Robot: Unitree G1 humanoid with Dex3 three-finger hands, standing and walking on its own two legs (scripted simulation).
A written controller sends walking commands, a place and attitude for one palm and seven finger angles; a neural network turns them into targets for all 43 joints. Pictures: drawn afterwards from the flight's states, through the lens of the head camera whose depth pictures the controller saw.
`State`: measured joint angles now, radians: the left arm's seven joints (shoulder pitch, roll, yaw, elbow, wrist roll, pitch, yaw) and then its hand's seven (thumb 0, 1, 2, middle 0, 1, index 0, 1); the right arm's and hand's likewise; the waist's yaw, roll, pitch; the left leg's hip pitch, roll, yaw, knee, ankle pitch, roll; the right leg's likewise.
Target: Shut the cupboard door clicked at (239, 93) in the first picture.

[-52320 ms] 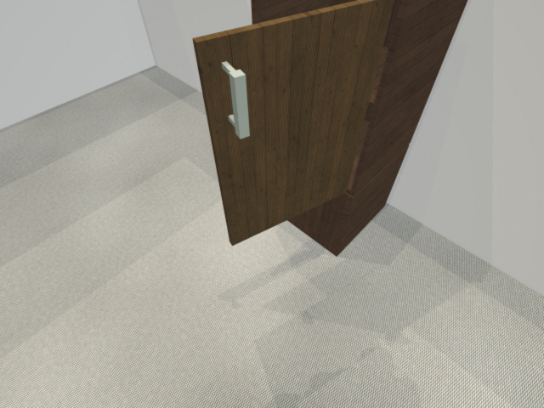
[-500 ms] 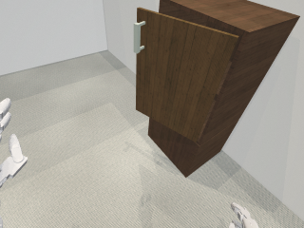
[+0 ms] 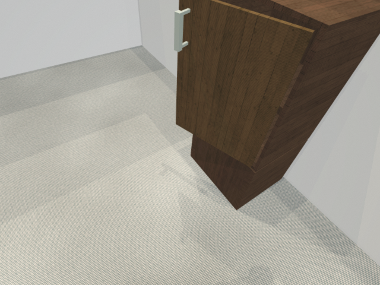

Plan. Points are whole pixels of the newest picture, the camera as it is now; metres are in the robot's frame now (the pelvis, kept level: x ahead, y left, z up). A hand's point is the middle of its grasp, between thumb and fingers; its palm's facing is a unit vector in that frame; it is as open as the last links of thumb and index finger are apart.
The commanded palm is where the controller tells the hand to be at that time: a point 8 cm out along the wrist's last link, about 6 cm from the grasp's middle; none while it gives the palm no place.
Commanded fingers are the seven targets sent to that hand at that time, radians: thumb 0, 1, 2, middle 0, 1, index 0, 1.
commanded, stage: let the arm hang, fingers relaxed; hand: left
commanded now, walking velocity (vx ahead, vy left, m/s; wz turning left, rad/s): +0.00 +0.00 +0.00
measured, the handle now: (182, 30) +0.85 +0.08 +0.14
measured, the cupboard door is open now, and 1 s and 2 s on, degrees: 19 19 19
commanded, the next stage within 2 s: look to check the result in 0.60 s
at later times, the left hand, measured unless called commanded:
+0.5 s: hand out of the picture +0.04 +0.18 -0.17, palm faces -0.03 -0.98 -0.20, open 7.4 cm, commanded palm none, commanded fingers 0.00 0.90 0.90 -0.20 -0.30 -0.20 -0.30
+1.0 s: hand out of the picture +0.03 +0.19 -0.17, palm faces -0.01 -0.97 -0.23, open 7.4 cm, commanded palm none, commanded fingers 0.00 0.90 0.90 -0.20 -0.30 -0.20 -0.30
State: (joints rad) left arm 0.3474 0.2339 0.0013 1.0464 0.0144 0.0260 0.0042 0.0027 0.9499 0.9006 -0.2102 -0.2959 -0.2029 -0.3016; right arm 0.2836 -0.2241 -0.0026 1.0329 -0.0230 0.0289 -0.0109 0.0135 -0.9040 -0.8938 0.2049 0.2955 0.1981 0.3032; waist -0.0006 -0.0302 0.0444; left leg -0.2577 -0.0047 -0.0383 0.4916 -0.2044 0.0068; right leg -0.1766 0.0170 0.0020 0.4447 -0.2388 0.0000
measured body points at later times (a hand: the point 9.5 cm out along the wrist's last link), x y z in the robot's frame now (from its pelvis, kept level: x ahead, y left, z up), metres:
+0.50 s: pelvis +0.01 +0.00 +0.00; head +0.00 +0.00 +0.45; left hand +0.04 +0.23 -0.15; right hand +0.01 -0.24 -0.15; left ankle +0.04 +0.11 -0.74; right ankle +0.00 -0.12 -0.74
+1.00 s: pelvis +0.03 -0.01 +0.01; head +0.03 -0.01 +0.46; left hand +0.03 +0.24 -0.15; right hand +0.03 -0.24 -0.15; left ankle +0.04 +0.11 -0.74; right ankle +0.00 -0.12 -0.74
